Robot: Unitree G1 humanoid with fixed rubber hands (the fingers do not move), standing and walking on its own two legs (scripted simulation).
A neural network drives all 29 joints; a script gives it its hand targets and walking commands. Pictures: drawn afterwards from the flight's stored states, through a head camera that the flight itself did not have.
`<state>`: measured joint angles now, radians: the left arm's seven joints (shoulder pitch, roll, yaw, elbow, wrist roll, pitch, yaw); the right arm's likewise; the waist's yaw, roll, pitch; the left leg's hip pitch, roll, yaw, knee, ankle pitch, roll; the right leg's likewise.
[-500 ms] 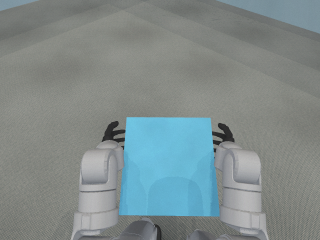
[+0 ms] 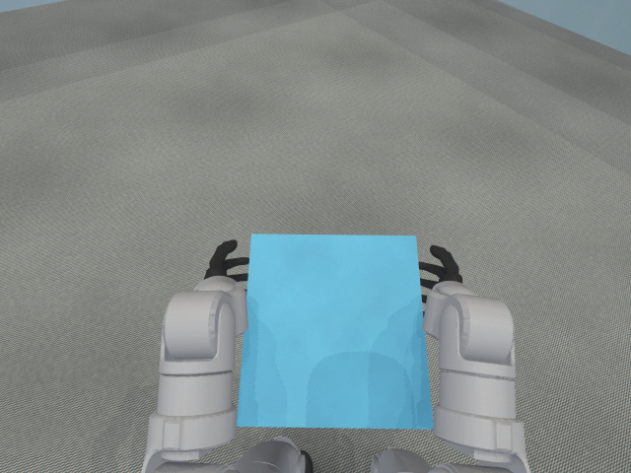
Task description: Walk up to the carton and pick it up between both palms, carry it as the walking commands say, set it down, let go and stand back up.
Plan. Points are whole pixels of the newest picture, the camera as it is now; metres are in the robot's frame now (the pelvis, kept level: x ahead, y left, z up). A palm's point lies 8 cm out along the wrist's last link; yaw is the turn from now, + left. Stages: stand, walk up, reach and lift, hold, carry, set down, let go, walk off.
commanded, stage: carry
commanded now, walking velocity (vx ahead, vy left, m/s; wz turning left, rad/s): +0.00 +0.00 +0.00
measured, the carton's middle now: (330, 335) +0.29 +0.01 -0.04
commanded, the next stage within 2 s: none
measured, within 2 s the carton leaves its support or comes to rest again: neither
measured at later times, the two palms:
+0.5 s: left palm (57, 388) +0.16 +0.26 +0.11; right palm (361, 416) +0.15 -0.01 +0.11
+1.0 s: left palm out of the picture +0.01 +0.31 +0.08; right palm out of the picture +0.02 +0.03 +0.07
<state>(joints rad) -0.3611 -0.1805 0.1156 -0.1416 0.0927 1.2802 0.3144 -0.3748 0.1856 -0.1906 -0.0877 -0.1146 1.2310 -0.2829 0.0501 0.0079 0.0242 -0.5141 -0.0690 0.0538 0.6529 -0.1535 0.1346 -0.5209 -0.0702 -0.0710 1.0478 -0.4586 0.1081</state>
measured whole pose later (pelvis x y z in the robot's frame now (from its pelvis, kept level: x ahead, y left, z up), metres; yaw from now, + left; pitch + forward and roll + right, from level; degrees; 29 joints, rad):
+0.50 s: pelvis -0.13 +0.13 +0.01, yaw +0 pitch -1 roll -1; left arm -0.34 -0.17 0.13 -0.04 0.16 1.21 0.21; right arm -0.37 0.18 -0.18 -0.03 -0.13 1.25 -0.30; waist -0.01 0.00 -0.10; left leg -0.38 -0.08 0.01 0.62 -0.22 0.10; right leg -0.36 -0.08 0.00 0.62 -0.31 0.04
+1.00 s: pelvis -0.26 +0.16 +0.01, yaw +3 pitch -1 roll -2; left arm -0.23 -0.14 0.05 -0.02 0.06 1.08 0.29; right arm -0.22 0.14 -0.08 -0.04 -0.09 1.10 -0.30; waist -0.01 0.05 -0.06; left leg -0.40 -0.02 -0.01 0.64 -0.26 0.05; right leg -0.33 0.03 -0.09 0.62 -0.27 -0.04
